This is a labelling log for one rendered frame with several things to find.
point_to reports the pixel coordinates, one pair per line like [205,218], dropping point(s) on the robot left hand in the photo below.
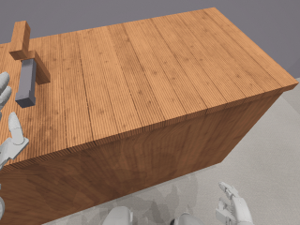
[11,147]

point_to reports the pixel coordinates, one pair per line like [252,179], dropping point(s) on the robot thigh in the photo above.
[188,220]
[119,215]

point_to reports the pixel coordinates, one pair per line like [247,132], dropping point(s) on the counter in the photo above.
[124,107]

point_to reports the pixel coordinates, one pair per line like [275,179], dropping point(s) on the robot right thigh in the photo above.
[188,220]

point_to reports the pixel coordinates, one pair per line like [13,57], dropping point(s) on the robot right hand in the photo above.
[231,213]

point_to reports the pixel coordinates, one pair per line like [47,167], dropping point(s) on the tap lever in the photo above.
[25,96]

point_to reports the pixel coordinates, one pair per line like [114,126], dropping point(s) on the robot left thigh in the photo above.
[119,215]

